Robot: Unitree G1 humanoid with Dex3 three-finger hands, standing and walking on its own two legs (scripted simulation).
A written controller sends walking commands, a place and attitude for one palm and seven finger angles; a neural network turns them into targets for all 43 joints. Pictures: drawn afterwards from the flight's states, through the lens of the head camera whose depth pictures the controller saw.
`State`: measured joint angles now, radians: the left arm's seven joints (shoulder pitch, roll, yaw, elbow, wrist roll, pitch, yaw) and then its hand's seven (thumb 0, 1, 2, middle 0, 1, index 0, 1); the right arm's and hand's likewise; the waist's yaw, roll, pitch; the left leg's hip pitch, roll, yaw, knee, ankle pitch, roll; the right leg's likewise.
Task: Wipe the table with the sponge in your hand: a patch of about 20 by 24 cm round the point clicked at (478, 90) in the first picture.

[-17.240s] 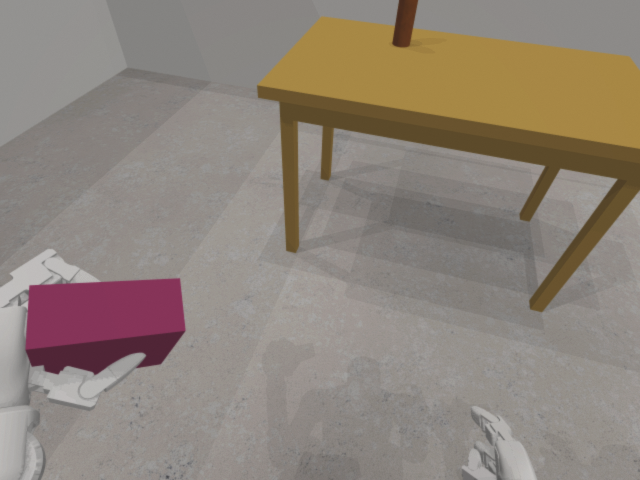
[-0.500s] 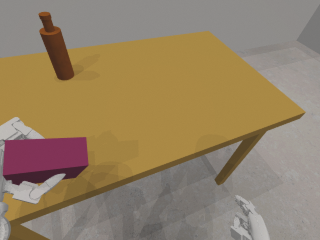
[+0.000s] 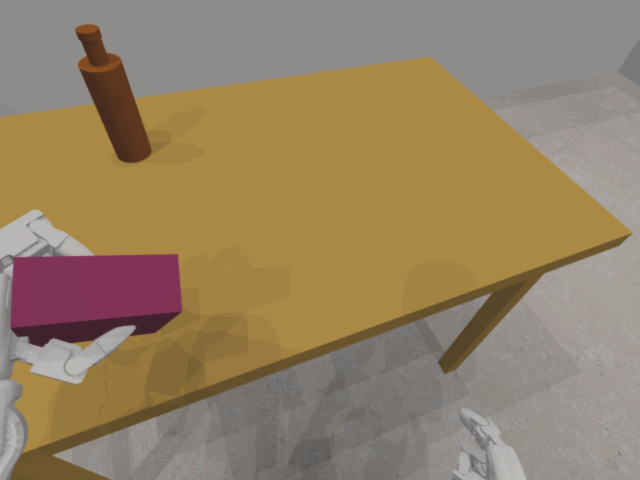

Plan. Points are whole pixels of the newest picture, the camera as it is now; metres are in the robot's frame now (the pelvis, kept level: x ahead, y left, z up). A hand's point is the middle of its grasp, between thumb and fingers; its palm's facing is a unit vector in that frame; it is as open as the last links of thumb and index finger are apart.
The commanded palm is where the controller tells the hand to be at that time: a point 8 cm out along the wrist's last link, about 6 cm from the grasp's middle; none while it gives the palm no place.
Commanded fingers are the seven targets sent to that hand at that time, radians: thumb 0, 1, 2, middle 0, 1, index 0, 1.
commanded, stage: shuffle to correct the standing spot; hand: left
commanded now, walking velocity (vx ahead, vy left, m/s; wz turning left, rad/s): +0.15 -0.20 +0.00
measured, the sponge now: (121, 301) +0.24 +0.21 +0.15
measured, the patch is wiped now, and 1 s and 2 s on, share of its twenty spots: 0.00 0.00 0.00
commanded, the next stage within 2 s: none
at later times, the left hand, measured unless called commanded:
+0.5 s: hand (148, 271) +0.27 +0.19 +0.17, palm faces +0.34 -0.86 -0.38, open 9.2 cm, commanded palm +0.22 +0.22 +0.18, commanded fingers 0.00 0.10 1.30 -1.20 -1.60 -1.20 -1.60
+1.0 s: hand (231, 296) +0.24 +0.10 +0.18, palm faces +0.40 -0.72 -0.56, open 9.2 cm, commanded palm +0.20 +0.14 +0.18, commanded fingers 0.00 0.10 1.30 -1.20 -1.60 -1.20 -1.60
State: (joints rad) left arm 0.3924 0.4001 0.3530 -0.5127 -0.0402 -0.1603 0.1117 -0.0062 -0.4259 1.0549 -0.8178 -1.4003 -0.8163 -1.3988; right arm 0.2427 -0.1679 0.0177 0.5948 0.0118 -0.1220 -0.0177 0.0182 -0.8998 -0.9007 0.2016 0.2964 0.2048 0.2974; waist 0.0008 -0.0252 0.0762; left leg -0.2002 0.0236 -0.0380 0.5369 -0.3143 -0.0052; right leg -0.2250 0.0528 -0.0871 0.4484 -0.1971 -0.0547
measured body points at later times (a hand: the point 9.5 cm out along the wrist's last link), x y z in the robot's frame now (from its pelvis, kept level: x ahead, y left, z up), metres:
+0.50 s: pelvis +0.05 -0.05 +0.00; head +0.08 -0.03 +0.45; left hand +0.24 +0.23 +0.19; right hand +0.22 -0.28 -0.07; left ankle +0.03 +0.08 -0.60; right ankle +0.03 -0.08 -0.74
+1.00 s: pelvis +0.04 -0.14 -0.04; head +0.06 -0.14 +0.41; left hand +0.21 +0.14 +0.21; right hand +0.20 -0.35 -0.14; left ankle +0.13 +0.09 -0.72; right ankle +0.08 -0.25 -0.74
